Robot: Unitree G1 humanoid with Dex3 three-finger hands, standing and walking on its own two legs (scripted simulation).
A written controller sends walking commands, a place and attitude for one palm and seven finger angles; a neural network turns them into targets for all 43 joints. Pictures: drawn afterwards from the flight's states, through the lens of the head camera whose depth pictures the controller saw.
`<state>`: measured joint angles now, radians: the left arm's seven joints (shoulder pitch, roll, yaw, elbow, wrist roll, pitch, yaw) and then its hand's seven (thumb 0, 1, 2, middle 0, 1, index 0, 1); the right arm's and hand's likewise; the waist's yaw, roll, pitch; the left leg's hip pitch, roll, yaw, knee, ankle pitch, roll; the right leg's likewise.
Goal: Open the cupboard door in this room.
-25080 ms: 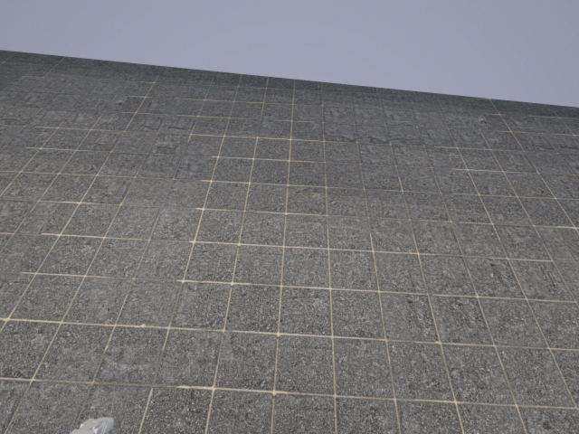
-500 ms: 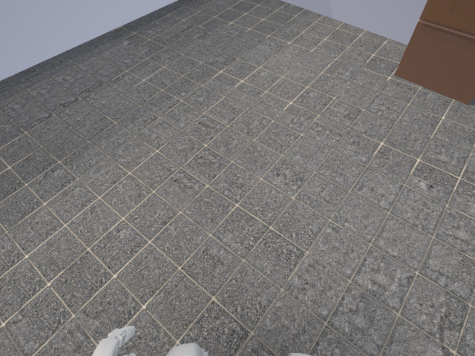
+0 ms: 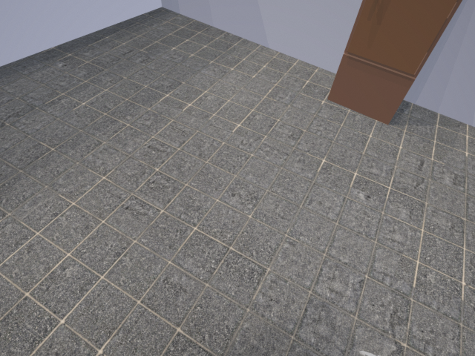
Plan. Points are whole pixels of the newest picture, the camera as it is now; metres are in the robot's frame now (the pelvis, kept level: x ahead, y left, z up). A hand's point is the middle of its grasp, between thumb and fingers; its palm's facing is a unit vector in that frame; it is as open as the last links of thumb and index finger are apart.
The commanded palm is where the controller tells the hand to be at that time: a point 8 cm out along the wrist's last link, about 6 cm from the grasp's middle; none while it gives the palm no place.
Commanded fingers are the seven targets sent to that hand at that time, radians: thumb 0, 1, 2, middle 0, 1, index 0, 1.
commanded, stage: turn or walk to find it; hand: left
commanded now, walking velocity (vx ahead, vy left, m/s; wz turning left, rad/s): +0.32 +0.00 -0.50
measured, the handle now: out of the picture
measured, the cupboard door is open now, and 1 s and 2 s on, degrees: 0 0 0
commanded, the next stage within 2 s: stand and wait in 1.74 s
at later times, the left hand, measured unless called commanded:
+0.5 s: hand (225, 261) +0.35 +0.05 -0.18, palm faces -0.34 -0.93 -0.18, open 7.4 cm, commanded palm none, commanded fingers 0.00 0.90 0.90 -0.20 -0.30 -0.20 -0.30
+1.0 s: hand (222, 245) +0.39 +0.06 -0.18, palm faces -0.24 -0.96 -0.17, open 7.4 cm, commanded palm none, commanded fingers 0.00 0.90 0.90 -0.20 -0.30 -0.20 -0.30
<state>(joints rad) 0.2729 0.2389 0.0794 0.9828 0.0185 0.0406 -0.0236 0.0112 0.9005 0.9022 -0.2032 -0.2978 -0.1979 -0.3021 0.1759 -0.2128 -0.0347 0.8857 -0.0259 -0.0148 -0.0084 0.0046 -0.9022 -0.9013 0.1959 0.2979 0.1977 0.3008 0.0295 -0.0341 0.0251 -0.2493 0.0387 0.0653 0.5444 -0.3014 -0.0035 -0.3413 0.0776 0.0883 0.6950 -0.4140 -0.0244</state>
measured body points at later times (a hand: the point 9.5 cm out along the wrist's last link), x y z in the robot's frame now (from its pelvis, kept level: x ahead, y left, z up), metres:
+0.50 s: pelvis +0.16 -0.08 -0.02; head +0.22 -0.09 +0.42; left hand +0.37 +0.10 -0.16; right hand -0.03 -0.24 -0.16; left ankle +0.01 +0.10 -0.68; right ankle +0.23 -0.18 -0.74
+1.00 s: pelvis +0.38 -0.12 -0.01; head +0.41 -0.11 +0.44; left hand +0.41 +0.12 -0.17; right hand +0.43 -0.38 -0.13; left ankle +0.50 -0.04 -0.74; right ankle +0.23 -0.18 -0.73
